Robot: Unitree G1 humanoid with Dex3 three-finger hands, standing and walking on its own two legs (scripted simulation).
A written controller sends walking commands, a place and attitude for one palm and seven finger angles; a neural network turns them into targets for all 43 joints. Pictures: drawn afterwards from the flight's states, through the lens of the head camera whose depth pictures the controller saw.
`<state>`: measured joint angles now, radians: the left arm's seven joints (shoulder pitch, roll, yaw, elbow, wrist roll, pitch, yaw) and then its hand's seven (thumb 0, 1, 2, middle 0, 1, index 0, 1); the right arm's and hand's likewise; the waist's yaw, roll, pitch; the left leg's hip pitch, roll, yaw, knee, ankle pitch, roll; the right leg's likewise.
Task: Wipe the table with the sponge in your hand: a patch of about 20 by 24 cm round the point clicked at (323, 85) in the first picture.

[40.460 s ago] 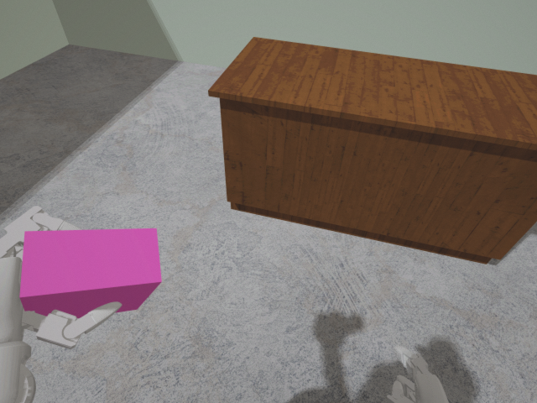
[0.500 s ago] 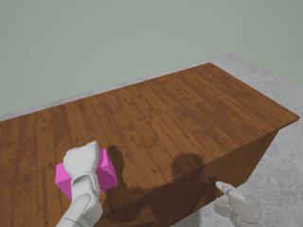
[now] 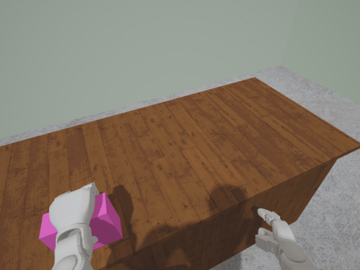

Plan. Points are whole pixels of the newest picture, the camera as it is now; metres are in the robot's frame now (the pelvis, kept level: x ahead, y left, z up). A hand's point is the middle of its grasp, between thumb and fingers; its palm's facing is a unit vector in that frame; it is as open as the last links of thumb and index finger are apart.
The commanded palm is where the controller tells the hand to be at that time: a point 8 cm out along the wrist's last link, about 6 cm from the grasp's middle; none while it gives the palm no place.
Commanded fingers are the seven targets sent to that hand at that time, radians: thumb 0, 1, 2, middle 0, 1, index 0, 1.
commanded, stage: wipe forward along the middle lane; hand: left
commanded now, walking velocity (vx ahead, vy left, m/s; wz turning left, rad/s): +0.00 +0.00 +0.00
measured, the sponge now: (88, 230) +0.21 +0.26 -0.04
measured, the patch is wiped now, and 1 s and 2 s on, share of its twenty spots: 1.00 1.00 1.00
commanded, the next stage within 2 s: slide back across to the first lane in 1.70 s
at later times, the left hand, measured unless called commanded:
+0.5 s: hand (76, 209) +0.24 +0.29 +0.00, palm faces -0.04 -0.06 -1.00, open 10.1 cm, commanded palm +0.21 +0.29 +0.03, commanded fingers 0.00 0.10 1.30 -1.20 -1.60 -1.20 -1.60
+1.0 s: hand (77, 194) +0.28 +0.31 +0.00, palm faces -0.08 -0.01 -1.00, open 10.1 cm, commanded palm +0.26 +0.31 +0.02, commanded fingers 0.00 0.10 1.30 -1.20 -1.60 -1.20 -1.60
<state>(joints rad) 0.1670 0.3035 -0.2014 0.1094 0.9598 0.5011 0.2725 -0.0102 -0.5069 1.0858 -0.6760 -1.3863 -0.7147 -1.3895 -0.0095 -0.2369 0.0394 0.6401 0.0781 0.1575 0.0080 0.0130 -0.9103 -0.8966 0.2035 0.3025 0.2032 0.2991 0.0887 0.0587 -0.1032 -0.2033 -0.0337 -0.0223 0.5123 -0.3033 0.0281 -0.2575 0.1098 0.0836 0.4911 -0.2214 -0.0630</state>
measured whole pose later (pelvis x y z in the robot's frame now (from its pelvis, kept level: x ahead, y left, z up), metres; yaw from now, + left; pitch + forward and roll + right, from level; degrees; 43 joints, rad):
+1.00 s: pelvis -0.04 -0.02 -0.02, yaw +3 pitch +9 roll +0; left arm -0.35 0.42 -0.06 0.69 0.98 0.30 0.25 0.01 -0.57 1.12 -0.74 -1.32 -0.78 -1.33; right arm 0.14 -0.27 0.02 0.67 0.08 0.12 -0.08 0.01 -0.91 -0.90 0.20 0.30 0.20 0.30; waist 0.04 0.05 -0.14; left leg -0.55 -0.05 -0.07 0.70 -0.31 0.01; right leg -0.58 0.10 0.02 0.65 -0.23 -0.07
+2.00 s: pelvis -0.03 +0.02 -0.03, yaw +1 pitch +16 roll -2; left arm -0.65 0.58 0.08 1.07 1.03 0.14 0.29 0.01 -0.58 1.14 -0.73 -1.33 -0.76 -1.37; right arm 0.27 -0.26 0.00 0.71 0.08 0.12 -0.03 0.01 -0.91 -0.90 0.21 0.30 0.20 0.30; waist -0.05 0.04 -0.18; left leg -0.70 -0.04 -0.04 0.77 -0.34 0.06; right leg -0.70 0.11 0.05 0.66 -0.23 -0.02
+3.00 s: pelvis +0.01 +0.06 -0.01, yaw +2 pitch +10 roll -4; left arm -0.22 0.53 0.07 0.61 0.97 0.21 0.28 -0.01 -0.50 1.10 -0.65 -1.39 -0.68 -1.44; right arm 0.18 -0.26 -0.01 0.66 0.07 0.15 0.00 0.01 -0.91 -0.90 0.21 0.30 0.21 0.30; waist 0.02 0.05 -0.15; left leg -0.48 -0.08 -0.05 0.67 -0.35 0.10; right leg -0.47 0.07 0.05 0.54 -0.25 0.00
